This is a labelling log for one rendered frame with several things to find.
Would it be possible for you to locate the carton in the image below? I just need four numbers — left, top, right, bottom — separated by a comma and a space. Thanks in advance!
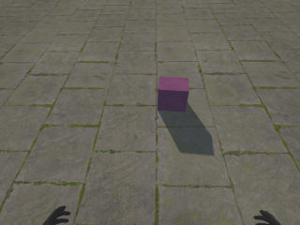
157, 76, 189, 113

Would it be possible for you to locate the robot right hand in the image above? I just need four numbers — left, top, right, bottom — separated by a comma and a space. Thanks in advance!
254, 210, 281, 225

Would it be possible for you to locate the robot left hand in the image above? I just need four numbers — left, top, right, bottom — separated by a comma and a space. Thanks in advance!
42, 205, 70, 225

